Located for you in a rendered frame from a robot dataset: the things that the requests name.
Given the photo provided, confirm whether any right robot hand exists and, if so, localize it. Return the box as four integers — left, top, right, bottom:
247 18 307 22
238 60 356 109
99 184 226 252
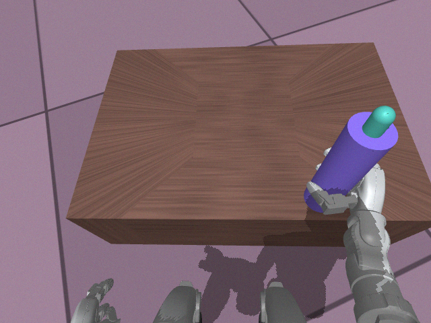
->
306 147 385 215

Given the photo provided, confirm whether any bottle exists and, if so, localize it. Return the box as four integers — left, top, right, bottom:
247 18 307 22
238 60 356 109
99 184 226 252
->
304 106 398 213

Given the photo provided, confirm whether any right robot arm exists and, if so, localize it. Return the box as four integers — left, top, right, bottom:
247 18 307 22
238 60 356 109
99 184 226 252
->
343 210 420 323

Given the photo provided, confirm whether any left robot hand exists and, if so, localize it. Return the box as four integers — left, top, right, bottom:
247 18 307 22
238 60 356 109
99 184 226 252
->
71 279 121 323

